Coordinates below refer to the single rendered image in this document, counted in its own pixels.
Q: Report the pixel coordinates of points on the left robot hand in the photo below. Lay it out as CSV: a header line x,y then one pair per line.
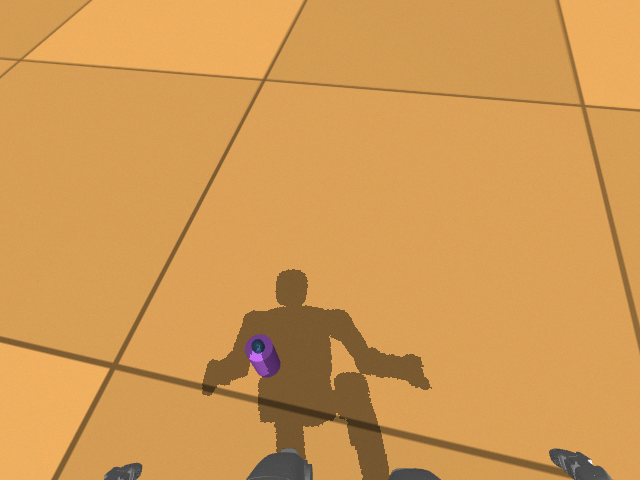
x,y
127,472

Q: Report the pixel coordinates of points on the right robot hand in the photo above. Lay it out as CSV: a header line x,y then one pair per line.
x,y
577,465

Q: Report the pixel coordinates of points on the bottle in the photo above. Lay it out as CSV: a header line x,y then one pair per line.
x,y
261,352

